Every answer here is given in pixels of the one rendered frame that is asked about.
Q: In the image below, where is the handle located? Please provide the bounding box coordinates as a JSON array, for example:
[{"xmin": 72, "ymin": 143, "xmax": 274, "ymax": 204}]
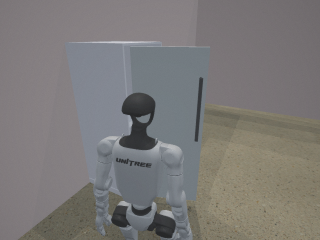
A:
[{"xmin": 194, "ymin": 77, "xmax": 203, "ymax": 142}]

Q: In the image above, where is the robot left hand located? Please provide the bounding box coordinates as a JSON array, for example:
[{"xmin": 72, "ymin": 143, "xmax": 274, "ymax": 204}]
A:
[{"xmin": 95, "ymin": 211, "xmax": 112, "ymax": 236}]

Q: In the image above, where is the fridge door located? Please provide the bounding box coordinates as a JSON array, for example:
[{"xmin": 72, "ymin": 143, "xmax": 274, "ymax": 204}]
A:
[{"xmin": 130, "ymin": 46, "xmax": 211, "ymax": 201}]

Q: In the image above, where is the robot left thigh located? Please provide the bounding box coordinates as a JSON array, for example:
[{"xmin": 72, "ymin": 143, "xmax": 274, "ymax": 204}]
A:
[{"xmin": 111, "ymin": 201, "xmax": 138, "ymax": 240}]

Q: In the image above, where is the left robot upper arm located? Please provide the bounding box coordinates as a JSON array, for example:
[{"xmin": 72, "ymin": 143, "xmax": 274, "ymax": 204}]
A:
[{"xmin": 94, "ymin": 136, "xmax": 120, "ymax": 191}]

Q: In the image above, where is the robot right forearm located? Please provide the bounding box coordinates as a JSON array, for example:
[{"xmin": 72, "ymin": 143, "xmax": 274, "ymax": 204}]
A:
[{"xmin": 171, "ymin": 190, "xmax": 191, "ymax": 238}]

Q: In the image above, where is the robot left forearm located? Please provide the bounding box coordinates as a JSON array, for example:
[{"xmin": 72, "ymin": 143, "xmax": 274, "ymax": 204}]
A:
[{"xmin": 93, "ymin": 180, "xmax": 109, "ymax": 217}]

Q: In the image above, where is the robot head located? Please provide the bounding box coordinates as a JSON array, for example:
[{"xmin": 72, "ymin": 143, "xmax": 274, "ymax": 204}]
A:
[{"xmin": 119, "ymin": 92, "xmax": 158, "ymax": 150}]

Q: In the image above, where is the right robot upper arm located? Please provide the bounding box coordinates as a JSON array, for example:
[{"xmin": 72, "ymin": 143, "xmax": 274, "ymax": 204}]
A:
[{"xmin": 160, "ymin": 143, "xmax": 184, "ymax": 208}]

